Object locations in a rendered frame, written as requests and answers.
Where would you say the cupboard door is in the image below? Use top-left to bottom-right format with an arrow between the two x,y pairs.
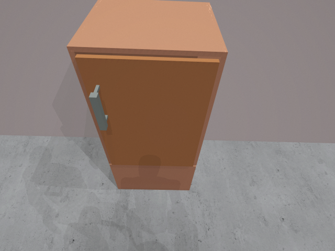
75,54 -> 220,166

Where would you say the handle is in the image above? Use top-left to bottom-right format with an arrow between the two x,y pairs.
89,85 -> 108,130

